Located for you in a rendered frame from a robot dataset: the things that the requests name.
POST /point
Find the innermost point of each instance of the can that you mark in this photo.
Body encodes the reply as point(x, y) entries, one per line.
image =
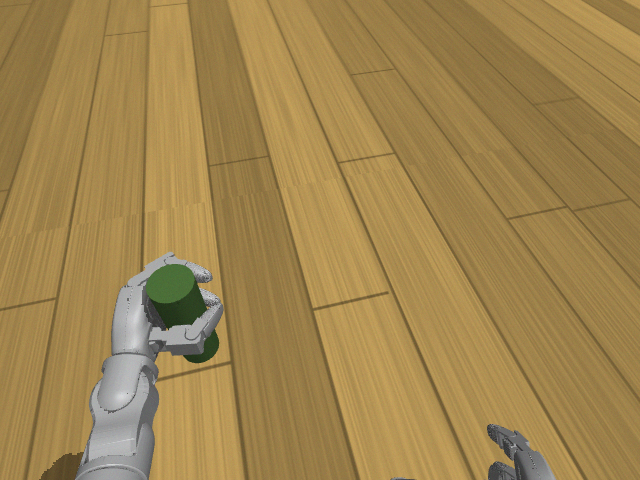
point(176, 296)

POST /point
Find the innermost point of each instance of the left robot hand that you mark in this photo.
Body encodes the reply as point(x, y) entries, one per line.
point(138, 328)

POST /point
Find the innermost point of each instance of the right robot hand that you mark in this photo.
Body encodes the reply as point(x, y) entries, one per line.
point(529, 464)

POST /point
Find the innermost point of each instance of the left robot arm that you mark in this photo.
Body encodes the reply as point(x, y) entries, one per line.
point(123, 404)

